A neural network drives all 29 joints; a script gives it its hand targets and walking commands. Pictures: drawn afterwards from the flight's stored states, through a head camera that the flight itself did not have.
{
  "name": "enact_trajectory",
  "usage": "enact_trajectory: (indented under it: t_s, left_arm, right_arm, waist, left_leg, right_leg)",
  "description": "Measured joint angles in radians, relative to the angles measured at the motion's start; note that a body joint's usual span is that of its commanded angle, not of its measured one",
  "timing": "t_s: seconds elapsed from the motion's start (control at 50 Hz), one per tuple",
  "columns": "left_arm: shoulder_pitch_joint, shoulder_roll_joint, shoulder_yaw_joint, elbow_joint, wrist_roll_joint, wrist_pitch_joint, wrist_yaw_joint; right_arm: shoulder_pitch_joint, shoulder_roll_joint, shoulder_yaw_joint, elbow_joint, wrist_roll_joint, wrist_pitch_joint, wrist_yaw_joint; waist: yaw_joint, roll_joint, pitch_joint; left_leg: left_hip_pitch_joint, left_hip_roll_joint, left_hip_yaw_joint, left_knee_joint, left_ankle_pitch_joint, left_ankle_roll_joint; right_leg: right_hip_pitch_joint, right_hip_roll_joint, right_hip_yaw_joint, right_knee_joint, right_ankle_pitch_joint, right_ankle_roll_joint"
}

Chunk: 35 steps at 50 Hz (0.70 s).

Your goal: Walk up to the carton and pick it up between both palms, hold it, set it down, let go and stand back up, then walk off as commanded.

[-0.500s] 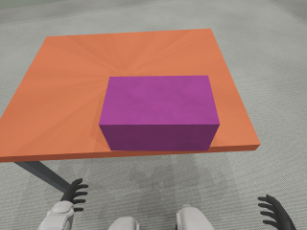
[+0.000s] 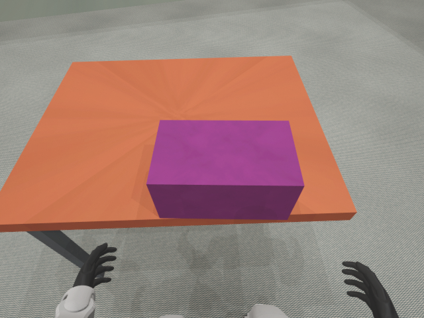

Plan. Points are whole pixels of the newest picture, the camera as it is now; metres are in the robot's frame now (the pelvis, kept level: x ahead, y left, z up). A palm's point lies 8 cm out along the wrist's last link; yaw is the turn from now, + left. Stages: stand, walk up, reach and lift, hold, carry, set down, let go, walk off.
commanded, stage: reach and lift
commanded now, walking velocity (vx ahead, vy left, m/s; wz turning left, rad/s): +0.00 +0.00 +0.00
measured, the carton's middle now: (223, 169) +0.43 -0.01 -0.04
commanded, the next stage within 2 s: none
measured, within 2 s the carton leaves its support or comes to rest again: neither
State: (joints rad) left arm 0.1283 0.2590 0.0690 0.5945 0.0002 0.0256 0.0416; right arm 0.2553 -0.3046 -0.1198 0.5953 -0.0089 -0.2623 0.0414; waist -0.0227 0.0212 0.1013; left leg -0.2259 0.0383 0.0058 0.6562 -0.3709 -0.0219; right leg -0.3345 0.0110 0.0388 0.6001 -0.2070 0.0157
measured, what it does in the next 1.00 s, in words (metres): stands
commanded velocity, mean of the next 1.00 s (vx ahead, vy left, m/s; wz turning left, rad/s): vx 0.00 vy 0.00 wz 0.00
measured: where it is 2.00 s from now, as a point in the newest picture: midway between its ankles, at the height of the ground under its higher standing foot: outside the picture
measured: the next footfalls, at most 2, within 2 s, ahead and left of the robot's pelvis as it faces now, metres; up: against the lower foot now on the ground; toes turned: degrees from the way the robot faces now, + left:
none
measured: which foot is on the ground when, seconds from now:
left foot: down 0.00-1.00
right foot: down 0.00-1.00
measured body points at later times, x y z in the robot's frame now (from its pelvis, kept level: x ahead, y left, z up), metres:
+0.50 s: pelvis +0.02 +0.00 +0.01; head +0.03 +0.00 +0.46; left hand +0.21 +0.26 -0.03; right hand +0.20 -0.26 -0.02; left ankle -0.01 +0.13 -0.72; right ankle +0.08 -0.13 -0.72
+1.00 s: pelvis +0.02 +0.01 +0.01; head +0.03 +0.01 +0.46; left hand +0.25 +0.25 +0.00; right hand +0.25 -0.24 +0.02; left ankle -0.01 +0.13 -0.72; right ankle +0.08 -0.13 -0.72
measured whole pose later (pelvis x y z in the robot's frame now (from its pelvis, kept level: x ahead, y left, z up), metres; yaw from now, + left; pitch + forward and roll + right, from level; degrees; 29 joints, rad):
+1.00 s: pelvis +0.02 +0.01 +0.01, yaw +0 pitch -2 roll -1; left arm 0.18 0.26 0.01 0.35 -0.18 -0.20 0.10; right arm 0.16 -0.29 -0.08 0.33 0.14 -0.21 0.08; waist -0.02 0.02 0.06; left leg -0.17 0.04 0.01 0.57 -0.36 -0.02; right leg -0.27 0.01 0.04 0.49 -0.18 0.02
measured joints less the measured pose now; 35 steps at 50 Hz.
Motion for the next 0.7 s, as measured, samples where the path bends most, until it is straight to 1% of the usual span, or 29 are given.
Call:
enact_trajectory:
  t_s: [0.14,0.28,0.4,0.56,0.7]
  left_arm:
    - [0.025,0.000,0.000,-0.011,-0.018,-0.088,0.007]
    - [0.051,0.000,0.000,-0.038,-0.078,-0.175,0.015]
    - [0.088,0.000,-0.001,-0.088,-0.106,-0.237,0.016]
    - [0.124,0.000,-0.025,-0.152,-0.123,-0.307,0.024]
    - [0.151,0.000,-0.042,-0.222,-0.135,-0.339,0.040]
  right_arm:
    - [-0.001,0.010,0.000,-0.029,0.000,-0.008,0.007]
    - [-0.001,0.019,0.017,-0.082,0.000,-0.018,0.013]
    - [0.003,0.019,0.032,-0.123,0.033,-0.036,0.016]
    - [0.007,0.019,0.039,-0.167,0.081,-0.055,0.027]
    - [0.014,0.019,0.043,-0.231,0.119,-0.060,0.041]
  waist:
    - [0.004,0.000,-0.003]
    - [0.004,0.000,-0.007]
    - [0.004,0.000,-0.012]
    - [0.004,0.000,-0.018]
    - [0.004,0.000,-0.033]
  left_leg:
    - [0.039,0.000,0.000,-0.040,0.012,0.000]
    - [0.046,0.000,0.000,-0.064,0.020,0.000]
    - [0.050,0.001,0.000,-0.080,0.024,0.000]
    - [0.051,0.001,0.000,-0.083,0.020,0.000]
    - [0.051,0.001,0.000,-0.083,0.016,0.002]
  right_leg:
    - [0.039,0.000,0.000,-0.036,0.009,0.000]
    - [0.044,0.000,0.000,-0.056,0.013,0.000]
    - [0.051,0.000,0.000,-0.077,0.019,0.000]
    - [0.059,0.000,0.000,-0.094,0.022,0.002]
    - [0.065,0.000,0.000,-0.107,0.024,0.003]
